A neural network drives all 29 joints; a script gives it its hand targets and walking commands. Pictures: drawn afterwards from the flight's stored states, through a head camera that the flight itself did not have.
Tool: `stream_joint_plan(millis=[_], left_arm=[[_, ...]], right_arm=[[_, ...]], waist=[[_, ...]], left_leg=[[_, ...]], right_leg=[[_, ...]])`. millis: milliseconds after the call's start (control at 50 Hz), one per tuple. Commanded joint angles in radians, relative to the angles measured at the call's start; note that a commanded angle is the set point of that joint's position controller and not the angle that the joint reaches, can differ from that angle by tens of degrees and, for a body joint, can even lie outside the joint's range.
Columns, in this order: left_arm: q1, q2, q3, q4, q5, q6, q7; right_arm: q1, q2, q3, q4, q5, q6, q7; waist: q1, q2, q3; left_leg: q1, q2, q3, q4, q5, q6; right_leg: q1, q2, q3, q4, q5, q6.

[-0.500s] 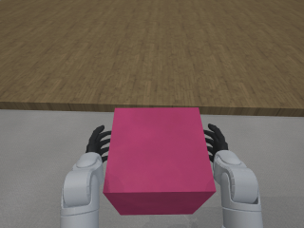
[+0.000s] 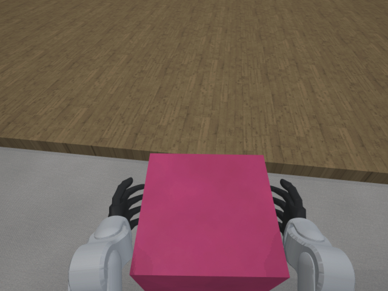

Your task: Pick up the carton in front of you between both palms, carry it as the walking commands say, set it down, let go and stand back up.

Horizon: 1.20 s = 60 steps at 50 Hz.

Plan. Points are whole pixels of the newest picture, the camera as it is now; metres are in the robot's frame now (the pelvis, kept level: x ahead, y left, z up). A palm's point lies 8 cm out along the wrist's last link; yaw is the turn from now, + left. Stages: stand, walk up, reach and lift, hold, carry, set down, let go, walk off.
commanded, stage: carry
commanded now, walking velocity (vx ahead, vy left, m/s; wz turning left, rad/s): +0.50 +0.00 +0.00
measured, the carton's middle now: (204, 232) +0.23 +0.01 +0.02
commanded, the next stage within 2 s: none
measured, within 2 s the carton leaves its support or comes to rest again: neither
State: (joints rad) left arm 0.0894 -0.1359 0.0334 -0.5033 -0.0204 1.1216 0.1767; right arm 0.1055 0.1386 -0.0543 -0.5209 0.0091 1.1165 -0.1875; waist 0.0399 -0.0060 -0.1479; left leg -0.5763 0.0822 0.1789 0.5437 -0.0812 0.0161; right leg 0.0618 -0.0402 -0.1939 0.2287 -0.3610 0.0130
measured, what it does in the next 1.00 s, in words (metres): walks ahead: left foot, then right foot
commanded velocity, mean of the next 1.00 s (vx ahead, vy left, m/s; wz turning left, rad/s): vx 0.50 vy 0.00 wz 0.00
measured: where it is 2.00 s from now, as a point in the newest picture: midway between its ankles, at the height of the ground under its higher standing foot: (203, 124)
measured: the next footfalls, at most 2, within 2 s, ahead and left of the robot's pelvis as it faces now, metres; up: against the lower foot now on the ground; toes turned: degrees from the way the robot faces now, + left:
left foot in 0.06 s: +0.22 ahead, +0.11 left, +0.00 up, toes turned +12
right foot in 0.56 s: +0.56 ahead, -0.11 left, +0.00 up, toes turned -13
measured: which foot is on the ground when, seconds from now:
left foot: up 0.00-0.04, down 0.06-0.60, up 0.62-1.00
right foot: down 0.00-0.08, up 0.10-0.54, down 0.56-1.00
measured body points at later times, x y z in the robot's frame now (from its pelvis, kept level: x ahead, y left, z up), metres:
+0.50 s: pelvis +0.33 +0.01 +0.00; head +0.31 +0.02 +0.45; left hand +0.56 +0.16 +0.09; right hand +0.56 -0.14 +0.09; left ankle +0.18 +0.10 -0.74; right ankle +0.48 -0.12 -0.71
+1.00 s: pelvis +0.66 -0.01 +0.00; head +0.67 -0.01 +0.45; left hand +0.98 +0.14 +0.13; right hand +0.98 -0.17 +0.13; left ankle +0.82 +0.11 -0.71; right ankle +0.53 -0.10 -0.74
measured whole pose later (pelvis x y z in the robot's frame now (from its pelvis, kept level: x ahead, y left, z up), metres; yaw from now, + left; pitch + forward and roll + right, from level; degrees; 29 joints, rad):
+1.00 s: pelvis +0.66 -0.01 +0.00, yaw -1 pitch +4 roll -1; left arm -0.36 -0.13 0.19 -0.30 0.00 1.14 0.22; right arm -0.37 0.11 -0.21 -0.32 0.01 1.16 -0.23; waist 0.02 0.02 -0.08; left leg -0.64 0.09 0.13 0.62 -0.05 0.05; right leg -0.02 -0.02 -0.21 0.31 -0.37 -0.01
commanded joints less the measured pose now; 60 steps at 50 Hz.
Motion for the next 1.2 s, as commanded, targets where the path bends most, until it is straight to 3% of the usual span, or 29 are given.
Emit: stream_joint_plan(millis=[0,20,40,60,80,100,140,160,260,360,460,520,540,560,580,600,660,700,800,960,980,1000,1020,1040,1060,1080,1100,1140,1180], left_arm=[[-0.318,-0.634,-0.542,-0.132,-0.160,-0.019,-0.039],[-0.307,-0.624,-0.549,-0.142,-0.154,-0.015,-0.045],[-0.302,-0.602,-0.547,-0.138,-0.146,-0.011,-0.048],[-0.296,-0.586,-0.551,-0.161,-0.146,-0.005,-0.051],[-0.314,-0.580,-0.560,-0.178,-0.152,-0.001,-0.057],[-0.315,-0.615,-0.579,-0.161,-0.151,-0.004,-0.064],[-0.324,-0.700,-0.576,-0.125,-0.136,-0.016,-0.084],[-0.323,-0.737,-0.579,-0.106,-0.129,-0.027,-0.093],[-0.268,-0.777,-0.572,-0.062,-0.071,-0.059,-0.097],[-0.275,-0.726,-0.579,-0.113,-0.088,-0.050,-0.073],[-0.306,-0.621,-0.570,-0.202,-0.139,-0.016,-0.045],[-0.304,-0.553,-0.545,-0.242,-0.166,0.004,-0.027],[-0.291,-0.530,-0.531,-0.244,-0.169,0.010,-0.019],[-0.290,-0.508,-0.515,-0.249,-0.171,0.017,-0.011],[-0.322,-0.480,-0.503,-0.247,-0.178,0.021,-0.007],[-0.309,-0.505,-0.512,-0.249,-0.197,0.028,-0.008],[-0.470,-0.558,-0.528,-0.281,-0.226,0.021,-0.015],[-0.538,-0.547,-0.521,-0.252,-0.229,0.016,-0.014],[-0.658,-0.421,-0.443,-0.089,-0.193,0.018,0.013],[-0.919,-0.481,-0.348,0.164,-0.121,-0.001,0.046],[-0.961,-0.499,-0.346,0.186,-0.119,-0.007,0.048],[-1.003,-0.517,-0.345,0.206,-0.117,-0.014,0.049],[-1.041,-0.536,-0.345,0.226,-0.114,-0.020,0.050],[-1.080,-0.547,-0.340,0.239,-0.110,-0.027,0.051],[-1.104,-0.552,-0.331,0.256,-0.106,-0.032,0.056],[-1.081,-0.576,-0.310,0.284,-0.101,-0.036,0.057],[-1.141,-0.579,-0.303,0.272,-0.102,-0.047,0.061],[-1.206,-0.652,-0.299,0.270,-0.111,-0.068,0.059],[-1.203,-0.674,-0.301,0.265,-0.104,-0.094,0.051]], right_arm=[[-0.313,0.635,0.532,-0.105,0.133,-0.015,0.029],[-0.289,0.625,0.533,-0.099,0.131,-0.012,0.036],[-0.282,0.614,0.530,-0.090,0.124,-0.009,0.042],[-0.276,0.592,0.529,-0.088,0.121,-0.007,0.045],[-0.268,0.608,0.541,-0.075,0.133,-0.008,0.052],[-0.284,0.633,0.550,-0.093,0.144,-0.008,0.064],[-0.329,0.709,0.589,-0.101,0.159,-0.022,0.093],[-0.356,0.739,0.605,-0.102,0.163,-0.030,0.107],[-0.336,0.747,0.630,-0.076,0.170,-0.052,0.146],[-0.301,0.680,0.599,-0.099,0.163,-0.047,0.128],[-0.291,0.593,0.559,-0.159,0.152,-0.019,0.072],[-0.326,0.539,0.553,-0.219,0.167,0.003,0.042],[-0.324,0.518,0.550,-0.236,0.169,0.012,0.032],[-0.338,0.486,0.550,-0.256,0.177,0.021,0.023],[-0.351,0.468,0.553,-0.288,0.184,0.033,0.016],[-0.390,0.460,0.562,-0.300,0.198,0.039,0.014],[-0.482,0.544,0.551,-0.250,0.198,0.034,0.012],[-0.527,0.541,0.525,-0.204,0.175,0.028,0.004],[-0.671,0.444,0.438,-0.035,0.122,0.029,-0.041],[-0.959,0.500,0.361,0.192,0.126,0.014,-0.040],[-0.995,0.510,0.353,0.213,0.128,0.007,-0.037],[-1.021,0.521,0.346,0.236,0.127,-0.002,-0.035],[-1.034,0.527,0.332,0.273,0.123,-0.012,-0.034],[-1.043,0.533,0.318,0.304,0.121,-0.020,-0.033],[-1.040,0.538,0.306,0.328,0.122,-0.025,-0.034],[-1.118,0.540,0.318,0.330,0.137,-0.038,-0.040],[-1.130,0.591,0.334,0.334,0.165,-0.046,-0.035],[-1.218,0.669,0.382,0.268,0.206,-0.074,-0.012],[-1.248,0.704,0.409,0.216,0.218,-0.102,0.001]], waist=[[-0.027,-0.159,-0.022],[-0.041,-0.125,-0.075],[-0.058,-0.073,-0.145],[-0.067,0.146,-0.227],[-0.069,0.332,-0.235],[-0.063,0.228,-0.209],[-0.061,0.063,-0.183],[-0.056,0.040,-0.172],[-0.055,0.125,-0.108],[-0.060,0.134,-0.012],[-0.061,0.147,0.062],[-0.038,0.161,-0.005],[-0.016,0.112,-0.077],[0.000,0.004,-0.162],[0.004,-0.282,-0.270],[-0.002,-0.311,-0.221],[-0.021,-0.046,-0.194],[-0.027,-0.069,-0.191],[-0.017,-0.117,-0.102],[-0.004,-0.140,-0.029],[-0.013,-0.148,-0.042],[-0.058,-0.160,-0.102],[-0.107,-0.102,-0.174],[-0.142,0.007,-0.254],[-0.137,0.181,-0.276],[-0.119,0.411,-0.365],[-0.113,0.320,-0.369],[-0.117,0.119,-0.325],[-0.111,0.090,-0.369]], left_leg=[[0.197,-0.063,0.083,-0.054,-0.001,0.021],[0.354,-0.110,0.131,-0.071,-0.064,0.022],[0.567,-0.058,0.064,-0.065,-0.110,0.025],[0.775,0.226,-0.397,-0.186,-0.384,0.136],[0.849,0.361,-0.727,-0.349,-0.316,0.221],[0.807,0.361,-0.653,-0.333,-0.163,0.220],[0.658,0.305,-0.457,-0.313,-0.017,0.165],[0.588,0.279,-0.377,-0.340,-0.040,0.126],[0.526,0.214,-0.183,-0.434,-0.146,0.094],[0.578,0.173,-0.083,-0.430,0.005,0.096],[0.619,0.169,-0.034,-0.403,0.130,0.095],[0.634,0.147,0.035,-0.187,0.397,0.064],[0.567,0.101,0.076,0.016,0.443,0.036],[0.380,0.060,0.073,0.252,0.235,0.006],[0.061,-0.061,0.017,0.617,-0.055,-0.044],[-0.078,-0.103,-0.106,0.766,-0.373,-0.028],[-0.068,0.043,-0.187,0.740,-0.255,0.038],[-0.012,0.043,-0.161,0.640,-0.189,0.040],[-0.124,0.038,-0.105,0.413,-0.059,0.015],[-0.027,-0.018,-0.019,0.049,0.059,0.047],[0.010,-0.029,-0.014,0.030,0.050,0.060],[0.138,-0.058,0.019,0.053,0.014,0.071],[0.319,-0.110,0.062,-0.001,-0.005,0.067],[0.533,-0.110,0.043,-0.026,-0.057,0.048],[0.642,0.127,-0.316,-0.058,-0.113,0.050],[0.850,0.298,-0.753,-0.214,-0.191,0.194],[0.853,0.296,-0.728,-0.229,-0.196,0.220],[0.773,0.236,-0.545,-0.143,0.061,0.206],[0.770,0.222,-0.447,-0.112,0.208,0.202]], right_leg=[[-0.050,-0.190,0.021,0.086,0.622,-0.083],[-0.088,-0.150,-0.035,0.246,0.684,-0.059],[-0.216,-0.120,-0.036,0.433,0.576,-0.036],[-0.488,-0.046,-0.007,0.749,0.342,0.013],[-0.704,0.061,0.056,0.976,-0.081,0.022],[-0.762,-0.005,0.166,1.093,-0.098,-0.009],[-0.740,-0.087,0.195,1.056,0.002,-0.042],[-0.704,-0.107,0.201,0.978,0.055,-0.042],[-0.690,-0.090,0.108,0.710,0.198,-0.013],[-0.727,-0.068,0.033,0.443,0.318,0.004],[-0.658,-0.048,-0.019,0.301,0.352,-0.028],[-0.433,0.015,-0.083,0.260,0.271,-0.056],[-0.231,0.065,-0.114,0.246,0.203,-0.059],[-0.009,-0.065,0.076,0.204,0.089,-0.075],[0.229,-0.358,0.599,0.085,-0.097,-0.237],[0.195,-0.388,0.729,-0.028,0.115,-0.259],[0.009,-0.313,0.388,0.043,0.384,-0.175],[-0.080,-0.268,0.272,0.008,0.294,-0.135],[-0.102,-0.234,0.174,-0.056,0.196,-0.179],[-0.041,-0.182,0.061,0.026,0.450,-0.148],[-0.024,-0.186,0.054,0.067,0.518,-0.138],[-0.036,-0.182,0.028,0.182,0.652,-0.127],[-0.075,-0.133,-0.033,0.371,0.703,-0.097],[-0.186,-0.078,-0.040,0.611,0.564,-0.075],[-0.366,-0.033,0.007,0.852,0.232,-0.054],[-0.685,0.115,0.110,1.081,-0.151,-0.031],[-0.756,0.056,0.207,1.185,-0.124,-0.061],[-0.815,0.004,0.213,1.218,-0.049,-0.085],[-0.842,-0.013,0.196,1.242,-0.017,-0.081]])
